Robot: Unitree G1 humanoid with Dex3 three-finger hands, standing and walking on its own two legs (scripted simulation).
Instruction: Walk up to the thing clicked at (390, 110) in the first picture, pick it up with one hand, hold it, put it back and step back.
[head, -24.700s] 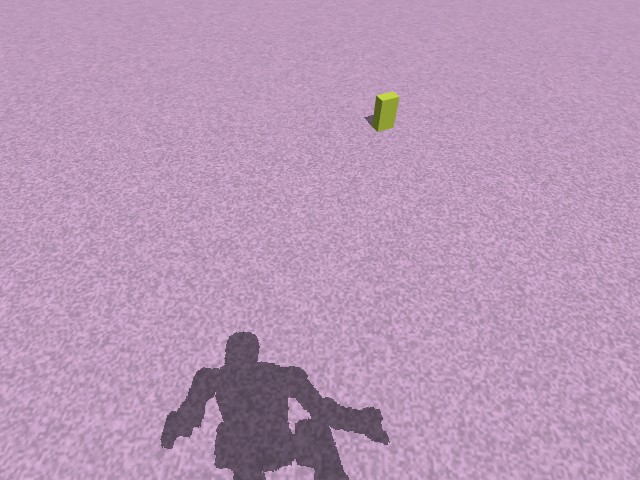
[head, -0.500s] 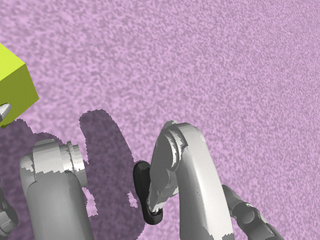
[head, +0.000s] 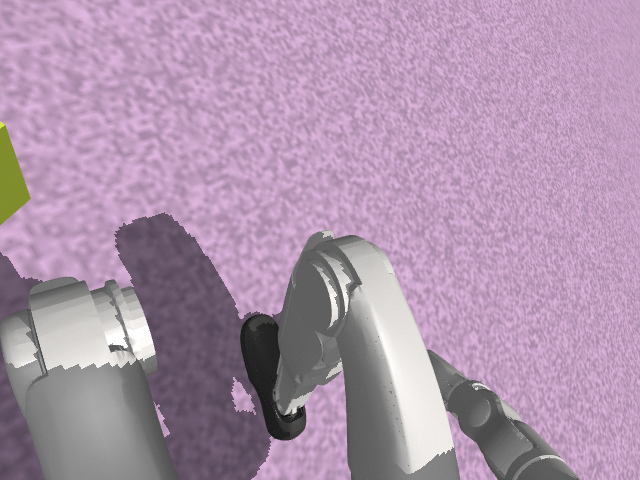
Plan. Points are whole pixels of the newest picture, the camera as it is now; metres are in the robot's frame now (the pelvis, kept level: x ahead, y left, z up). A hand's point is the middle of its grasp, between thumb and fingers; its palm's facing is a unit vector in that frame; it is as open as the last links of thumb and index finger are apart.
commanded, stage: lower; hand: left
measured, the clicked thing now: out of the picture +0.44 +0.28 -0.16
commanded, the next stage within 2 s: loosen in 0.72 s
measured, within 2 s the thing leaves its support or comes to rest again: rests again in 0.52 s
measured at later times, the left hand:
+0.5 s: hand out of the picture +0.42 +0.31 -0.16, palm faces +0.48 -0.88 +0.01, open 10.4 cm
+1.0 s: hand out of the picture +0.42 +0.31 -0.17, palm faces +0.49 -0.87 +0.02, open 10.2 cm
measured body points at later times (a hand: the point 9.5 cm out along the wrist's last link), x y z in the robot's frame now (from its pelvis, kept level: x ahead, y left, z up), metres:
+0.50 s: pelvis +0.00 +0.00 +0.00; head +0.23 +0.18 +0.34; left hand +0.39 +0.36 -0.16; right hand +0.17 -0.25 -0.04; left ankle +0.08 +0.12 -0.25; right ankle +0.14 -0.11 -0.25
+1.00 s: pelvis -0.01 +0.01 +0.00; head +0.22 +0.19 +0.33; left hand +0.39 +0.36 -0.17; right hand +0.16 -0.24 -0.03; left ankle +0.08 +0.12 -0.25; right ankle +0.14 -0.11 -0.25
